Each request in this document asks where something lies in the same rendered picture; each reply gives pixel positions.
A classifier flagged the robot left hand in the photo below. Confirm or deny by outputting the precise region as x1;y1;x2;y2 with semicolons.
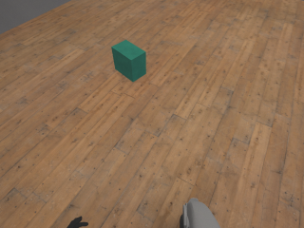
67;217;88;228

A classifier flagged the right robot thigh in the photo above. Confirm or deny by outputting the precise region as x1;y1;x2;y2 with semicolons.
182;201;220;228

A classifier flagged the carton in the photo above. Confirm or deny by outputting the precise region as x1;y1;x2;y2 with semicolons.
111;40;146;82

